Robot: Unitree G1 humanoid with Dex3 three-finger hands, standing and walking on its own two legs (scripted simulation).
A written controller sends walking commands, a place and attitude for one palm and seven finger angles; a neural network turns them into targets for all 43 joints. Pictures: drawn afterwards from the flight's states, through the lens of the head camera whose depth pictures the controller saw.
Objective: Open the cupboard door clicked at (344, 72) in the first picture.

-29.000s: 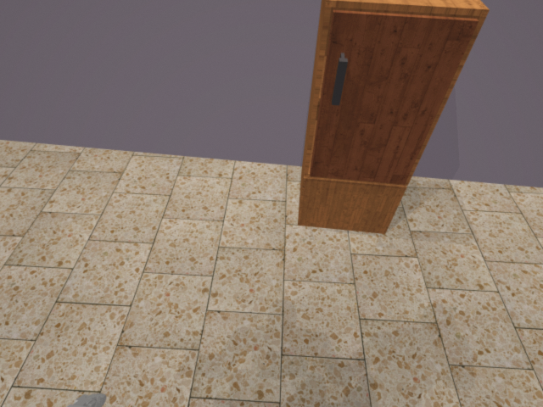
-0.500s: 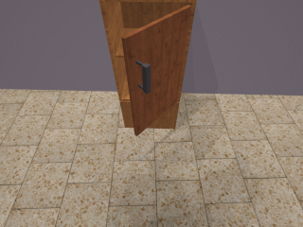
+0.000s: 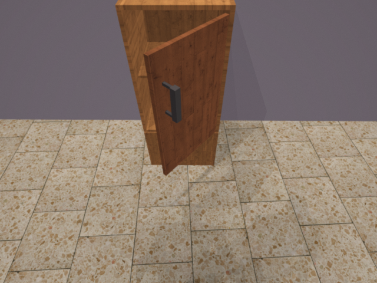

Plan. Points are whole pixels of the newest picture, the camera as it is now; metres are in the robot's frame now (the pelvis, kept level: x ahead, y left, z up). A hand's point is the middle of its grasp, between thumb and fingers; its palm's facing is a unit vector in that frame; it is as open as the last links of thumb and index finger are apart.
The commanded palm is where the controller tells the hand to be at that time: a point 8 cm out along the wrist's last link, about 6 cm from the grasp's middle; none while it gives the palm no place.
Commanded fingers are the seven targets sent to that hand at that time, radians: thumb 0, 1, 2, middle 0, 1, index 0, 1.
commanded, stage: look to check the result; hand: left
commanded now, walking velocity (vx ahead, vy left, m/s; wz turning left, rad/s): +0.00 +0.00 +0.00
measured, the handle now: (171, 102) +0.64 +0.09 +0.00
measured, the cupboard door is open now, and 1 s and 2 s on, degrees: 49 49 49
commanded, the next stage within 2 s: walk to a spot facing it in 0.52 s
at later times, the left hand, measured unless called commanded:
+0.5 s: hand out of the picture +0.05 +0.20 -0.17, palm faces +0.01 -0.96 -0.27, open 7.4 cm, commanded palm none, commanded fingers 0.00 0.90 0.90 -0.20 -0.30 -0.20 -0.30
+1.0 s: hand out of the picture +0.08 +0.19 -0.18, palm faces -0.10 -0.96 -0.25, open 7.4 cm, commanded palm none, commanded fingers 0.00 0.90 0.90 -0.20 -0.30 -0.20 -0.30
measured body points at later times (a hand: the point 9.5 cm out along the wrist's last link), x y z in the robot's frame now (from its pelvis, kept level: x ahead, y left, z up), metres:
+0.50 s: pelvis +0.01 -0.01 +0.00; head +0.03 -0.02 +0.45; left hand +0.05 +0.25 -0.14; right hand +0.05 -0.26 -0.16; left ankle +0.04 +0.12 -0.74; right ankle +0.00 -0.10 -0.74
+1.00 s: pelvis +0.01 -0.01 -0.01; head +0.05 -0.03 +0.43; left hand +0.08 +0.24 -0.16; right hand +0.01 -0.26 -0.17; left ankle +0.04 +0.12 -0.74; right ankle -0.01 -0.09 -0.73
